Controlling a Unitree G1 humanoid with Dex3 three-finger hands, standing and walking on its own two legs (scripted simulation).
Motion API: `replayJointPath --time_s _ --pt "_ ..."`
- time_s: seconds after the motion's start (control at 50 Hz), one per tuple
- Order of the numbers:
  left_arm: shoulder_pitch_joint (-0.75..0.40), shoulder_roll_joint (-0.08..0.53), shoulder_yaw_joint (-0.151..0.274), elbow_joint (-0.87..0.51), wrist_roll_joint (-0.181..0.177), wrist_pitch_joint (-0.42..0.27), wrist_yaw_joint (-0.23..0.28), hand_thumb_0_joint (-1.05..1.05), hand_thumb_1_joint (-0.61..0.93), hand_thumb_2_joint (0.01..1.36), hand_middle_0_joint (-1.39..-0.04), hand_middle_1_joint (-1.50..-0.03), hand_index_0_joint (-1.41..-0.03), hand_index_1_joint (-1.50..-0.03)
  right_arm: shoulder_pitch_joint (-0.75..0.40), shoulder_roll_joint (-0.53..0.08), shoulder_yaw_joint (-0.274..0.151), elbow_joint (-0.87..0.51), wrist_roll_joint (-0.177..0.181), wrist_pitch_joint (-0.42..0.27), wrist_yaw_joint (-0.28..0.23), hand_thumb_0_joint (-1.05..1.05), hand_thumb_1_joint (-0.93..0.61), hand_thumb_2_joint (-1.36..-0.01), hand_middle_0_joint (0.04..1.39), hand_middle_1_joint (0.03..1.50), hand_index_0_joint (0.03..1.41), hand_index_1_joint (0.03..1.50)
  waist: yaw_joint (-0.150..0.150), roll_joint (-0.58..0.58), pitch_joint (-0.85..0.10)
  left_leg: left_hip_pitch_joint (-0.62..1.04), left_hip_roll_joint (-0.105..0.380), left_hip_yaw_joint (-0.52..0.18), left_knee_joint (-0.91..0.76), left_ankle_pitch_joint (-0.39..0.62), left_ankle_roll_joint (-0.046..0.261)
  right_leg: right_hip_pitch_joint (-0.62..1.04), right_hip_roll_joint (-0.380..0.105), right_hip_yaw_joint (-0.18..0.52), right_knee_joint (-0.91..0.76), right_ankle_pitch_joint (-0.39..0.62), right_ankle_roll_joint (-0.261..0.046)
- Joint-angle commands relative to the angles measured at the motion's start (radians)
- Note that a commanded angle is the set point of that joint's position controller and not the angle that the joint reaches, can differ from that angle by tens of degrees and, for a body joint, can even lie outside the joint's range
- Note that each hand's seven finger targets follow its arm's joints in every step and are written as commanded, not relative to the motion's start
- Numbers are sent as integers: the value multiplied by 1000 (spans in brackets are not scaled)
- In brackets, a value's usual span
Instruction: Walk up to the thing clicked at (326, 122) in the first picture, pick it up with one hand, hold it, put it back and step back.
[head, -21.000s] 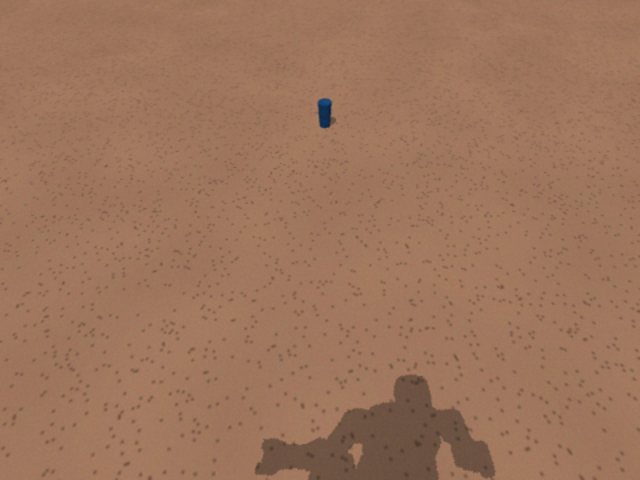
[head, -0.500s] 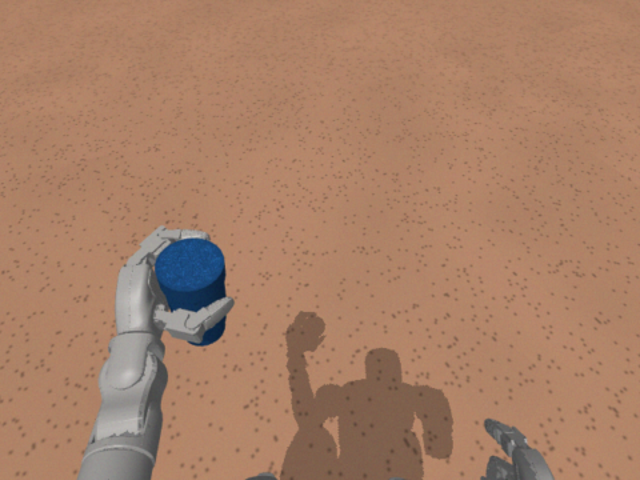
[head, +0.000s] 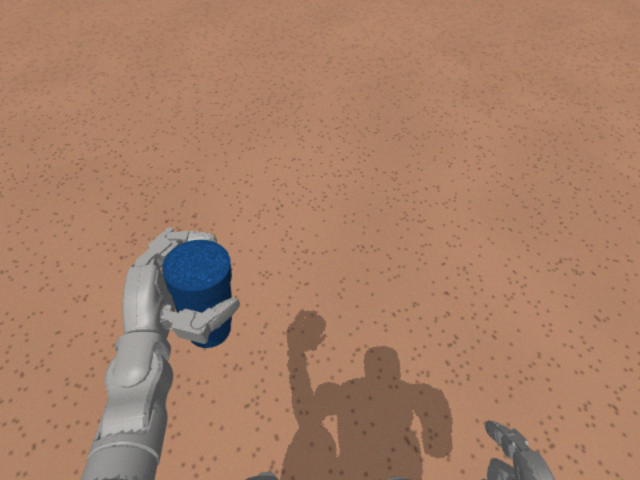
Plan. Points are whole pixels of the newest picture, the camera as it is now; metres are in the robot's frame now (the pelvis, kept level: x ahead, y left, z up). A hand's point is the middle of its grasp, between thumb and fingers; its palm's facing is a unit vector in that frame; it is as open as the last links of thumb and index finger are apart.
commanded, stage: hold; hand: left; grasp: from the side
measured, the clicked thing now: (203, 299) +0.33 +0.16 +0.03
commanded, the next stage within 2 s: crouch in 0.56 s
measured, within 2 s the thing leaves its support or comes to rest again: neither
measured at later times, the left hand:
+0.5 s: hand (200, 290) +0.33 +0.16 +0.06, palm faces +0.11 -0.99 +0.02, open 10.3 cm
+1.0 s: hand (203, 311) +0.33 +0.17 +0.00, palm faces +0.19 -0.98 +0.02, open 10.3 cm
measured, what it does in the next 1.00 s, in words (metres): stands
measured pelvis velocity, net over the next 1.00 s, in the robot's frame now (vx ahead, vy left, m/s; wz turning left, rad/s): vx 0.00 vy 0.00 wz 0.00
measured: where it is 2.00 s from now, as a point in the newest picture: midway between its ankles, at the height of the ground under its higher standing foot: outside the picture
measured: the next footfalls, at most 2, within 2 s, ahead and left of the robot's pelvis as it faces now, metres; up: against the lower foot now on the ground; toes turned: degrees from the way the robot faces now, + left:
none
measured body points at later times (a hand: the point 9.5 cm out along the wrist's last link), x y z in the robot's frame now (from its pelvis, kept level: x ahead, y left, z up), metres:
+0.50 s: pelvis +0.00 +0.00 +0.00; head +0.03 +0.01 +0.45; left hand +0.32 +0.22 +0.06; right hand +0.14 -0.24 -0.10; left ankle +0.02 +0.12 -0.70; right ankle +0.01 -0.14 -0.70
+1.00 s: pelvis +0.00 +0.00 -0.02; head +0.07 +0.01 +0.43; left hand +0.32 +0.22 +0.00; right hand +0.14 -0.25 -0.12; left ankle +0.02 +0.12 -0.70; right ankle +0.01 -0.14 -0.70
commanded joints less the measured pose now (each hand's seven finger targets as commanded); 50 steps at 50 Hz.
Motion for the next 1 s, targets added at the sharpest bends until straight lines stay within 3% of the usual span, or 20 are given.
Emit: replayJointPath --time_s 0.0,0.06,0.08,0.12,0.2,0.22,0.24,0.32,0.38,0.4,0.48,0.54,0.58,0.62,0.64,0.66,0.76,0.82,0.88,0.98 --pt "-246 109 42 -265 -14 -83 16 0 213 1188 -1235 -1365 -1250 -1362 -41 -132 -51 -136 6 -46 -4 0 -915 -905 199 300 199 300 15 6 -261 138 -20 -3 -136 188 1 109 32 -20 -107 213 -36" --pt "-262 149 76 -275 -1 -95 33 0 183 1184 -1228 -1350 -1238 -1353 -51 -127 -47 -136 6 -43 -5 0 -920 -908 199 300 199 300 21 11 -247 126 -22 -1 -142 167 1 105 32 -18 -107 193 -36" --pt "-257 127 55 -274 0 -95 32 0 186 1181 -1224 -1350 -1236 -1351 -44 -131 -49 -137 4 -42 -5 0 -918 -907 199 300 199 300 11 -5 -259 135 -18 -4 -142 168 2 104 34 -18 -104 196 -35" --pt "-246 126 60 -258 -1 -97 30 0 202 1197 -1229 -1356 -1239 -1359 -47 -129 -48 -136 5 -43 -8 0 -918 -908 199 300 199 300 8 -4 -254 133 -20 0 -139 164 4 99 30 -12 -107 196 -33" --pt "-250 88 0 -237 -2 -82 4 0 182 1182 -1228 -1360 -1243 -1359 -35 -134 -50 -121 6 -46 -10 0 -917 -906 199 300 199 300 -16 12 -222 144 -15 -3 -135 195 3 74 32 -13 -103 226 -33" --pt "-254 102 15 -219 0 -78 3 0 180 1185 -1225 -1356 -1237 -1358 -31 -142 -57 -119 8 -44 -10 0 -919 -907 199 300 199 300 -15 1 -224 145 -13 -5 -136 193 3 67 32 -15 -103 223 -34" --pt "-257 85 -9 -228 1 -76 -2 0 206 1178 -1221 -1347 -1234 -1347 -34 -136 -54 -121 6 -43 -9 0 -915 -906 199 300 199 300 -15 0 -220 136 -13 -7 -136 181 3 59 34 -16 -105 211 -35" --pt "-293 116 31 -277 -8 -83 11 0 157 1164 -1226 -1350 -1241 -1348 -45 -134 -52 -133 5 -50 -5 0 -920 -906 199 300 199 300 6 21 -242 138 -17 -6 -143 152 2 79 32 -18 -110 180 -36" --pt "-210 106 46 -248 -12 -86 19 0 181 1173 -1210 -1345 -1224 -1344 -48 -133 -52 -136 8 -48 -6 0 -917 -906 199 300 199 300 12 -27 -236 129 -21 -1 -138 157 6 103 30 -17 -116 187 -31" --pt "-234 129 56 -270 -7 -90 22 0 185 1175 -1211 -1340 -1222 -1342 -50 -132 -51 -133 7 -46 -4 0 -920 -908 199 300 199 300 19 -12 -253 121 -24 2 -136 163 5 114 29 -15 -116 195 -33" --pt "-202 117 41 -261 2 -87 18 0 161 1182 -1217 -1352 -1229 -1354 -49 -128 -50 -131 6 -41 -6 0 -919 -907 199 300 199 300 9 1 -250 138 -21 3 -129 210 4 109 29 -12 -105 241 -31" --pt "-261 101 26 -269 -1 -89 16 0 180 1178 -1215 -1353 -1229 -1353 -46 -130 -52 -128 6 -41 -5 0 -917 -907 199 300 199 300 -10 11 -222 131 -17 -2 -135 169 4 69 31 -14 -106 201 -33" --pt "-276 131 54 -288 -5 -96 22 0 169 1171 -1216 -1348 -1229 -1349 -54 -129 -49 -135 7 -43 -7 0 -923 -908 199 300 199 300 2 5 -231 121 -22 1 -139 131 6 80 27 -10 -116 168 -32" --pt "-270 116 36 -298 -8 -98 16 0 173 1172 -1213 -1346 -1226 -1346 -44 -131 -50 -134 5 -46 -9 0 -922 -908 199 300 199 300 -1 14 -270 149 -21 1 -132 164 5 92 28 -10 -111 198 -32" --pt "-254 89 3 -292 -5 -94 11 0 202 1209 -1243 -1374 -1252 -1379 -38 -133 -51 -132 5 -48 -9 0 -913 -911 200 301 200 301 -13 15 -279 173 -17 -3 -130 194 3 89 30 -13 -104 226 -32" --pt "-244 85 -1 -268 -4 -89 12 0 180 1138 -1202 -1294 -1213 -1299 -41 -135 -51 -131 5 -50 -8 0 -886 -903 199 300 200 300 -10 11 -244 153 -16 -5 -132 195 2 78 32 -17 -100 224 -34" --pt "-169 80 42 -158 -8 -84 14 0 188 1149 -1236 -1308 -1248 -1307 -43 -134 -57 -123 6 -44 1 0 -884 -903 199 300 199 300 -2 -65 -183 69 -17 -5 -108 163 12 49 30 -18 -97 199 -29" --pt "-185 80 77 -144 -13 -109 33 0 176 1165 -1240 -1323 -1254 -1321 -43 -138 -64 -120 2 -39 10 0 -877 -902 199 300 199 300 7 -42 -178 35 -17 -9 -94 140 7 8 30 -20 -66 168 -36" --pt "-221 102 98 -130 3 -163 48 0 213 1194 -1223 -1329 -1238 -1326 -28 -132 -65 -111 -11 -42 15 0 -876 -902 199 300 199 300 -1 -28 -234 4 -20 -9 -36 176 10 -23 26 -12 -13 208 -34" --pt "-348 118 87 -34 30 -281 23 0 179 1149 -1181 -1281 -1192 -1282 -20 -133 -71 -85 -27 -50 28 0 -886 -905 199 300 199 300 -43 -9 -300 -112 -24 -8 102 108 17 -189 19 5 112 160 -35"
